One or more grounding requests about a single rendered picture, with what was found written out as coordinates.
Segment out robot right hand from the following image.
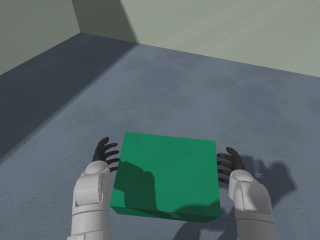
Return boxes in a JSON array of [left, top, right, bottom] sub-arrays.
[[217, 147, 245, 184]]

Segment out carton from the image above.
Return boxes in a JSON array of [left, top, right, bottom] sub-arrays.
[[109, 132, 221, 223]]

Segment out left robot forearm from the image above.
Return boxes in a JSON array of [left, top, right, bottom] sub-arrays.
[[67, 160, 113, 240]]

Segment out robot left hand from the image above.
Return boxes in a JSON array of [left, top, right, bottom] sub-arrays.
[[92, 137, 120, 172]]

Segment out right robot forearm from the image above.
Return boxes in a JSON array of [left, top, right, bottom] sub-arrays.
[[228, 169, 277, 240]]

